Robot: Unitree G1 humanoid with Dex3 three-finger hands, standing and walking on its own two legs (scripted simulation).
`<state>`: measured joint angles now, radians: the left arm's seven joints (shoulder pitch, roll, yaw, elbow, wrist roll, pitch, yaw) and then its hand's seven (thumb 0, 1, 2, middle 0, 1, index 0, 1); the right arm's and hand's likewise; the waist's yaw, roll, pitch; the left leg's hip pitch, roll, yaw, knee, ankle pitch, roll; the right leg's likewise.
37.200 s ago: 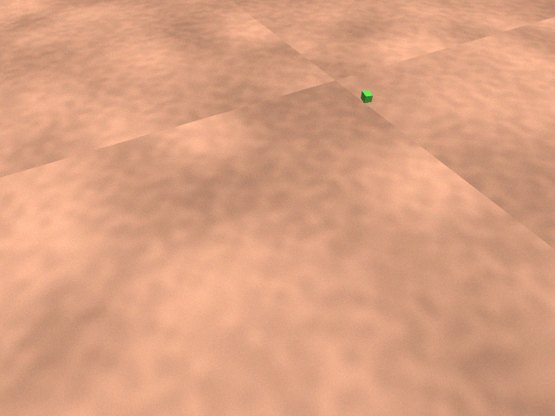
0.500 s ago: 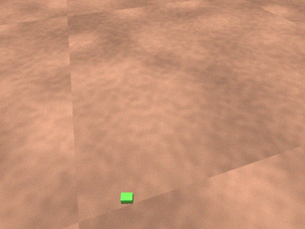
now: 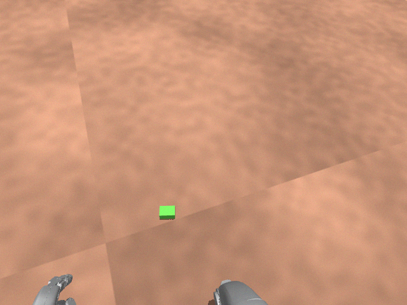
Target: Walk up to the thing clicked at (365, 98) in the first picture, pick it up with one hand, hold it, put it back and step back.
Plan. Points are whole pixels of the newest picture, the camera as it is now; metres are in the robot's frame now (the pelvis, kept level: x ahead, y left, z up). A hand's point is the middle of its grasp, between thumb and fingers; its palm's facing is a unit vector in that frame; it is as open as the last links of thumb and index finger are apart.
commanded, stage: step back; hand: left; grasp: from above
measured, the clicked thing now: (167, 212) +0.56 +0.12 -0.75
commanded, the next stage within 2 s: none
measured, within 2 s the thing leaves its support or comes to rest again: neither
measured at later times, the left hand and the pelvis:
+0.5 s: hand out of the picture -0.01 +0.24 -0.14, palm faces -0.08 -0.91 -0.40, open 7.4 cm; pelvis -0.12 -0.02 +0.00, yaw -5 degrees
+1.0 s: hand out of the picture -0.18 +0.26 -0.16, palm faces -0.06 -0.92 -0.39, open 7.4 cm; pelvis -0.28 -0.02 -0.01, yaw -4 degrees
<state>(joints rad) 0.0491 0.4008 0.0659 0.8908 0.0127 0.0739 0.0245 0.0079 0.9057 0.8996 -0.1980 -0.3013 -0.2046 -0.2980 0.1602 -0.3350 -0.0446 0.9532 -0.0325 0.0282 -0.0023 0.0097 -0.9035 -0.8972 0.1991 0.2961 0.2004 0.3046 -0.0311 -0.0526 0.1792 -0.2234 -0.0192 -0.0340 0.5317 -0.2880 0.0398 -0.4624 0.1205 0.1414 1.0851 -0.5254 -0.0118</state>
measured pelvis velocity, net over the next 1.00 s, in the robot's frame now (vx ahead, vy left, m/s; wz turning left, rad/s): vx -0.28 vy -0.02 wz -0.07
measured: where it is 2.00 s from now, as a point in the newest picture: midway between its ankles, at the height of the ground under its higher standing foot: outside the picture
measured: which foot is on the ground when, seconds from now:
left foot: down 0.00-0.36, up 0.38-0.66, down 0.68-1.00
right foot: up 0.00-0.30, down 0.32-0.70, up 0.72-1.00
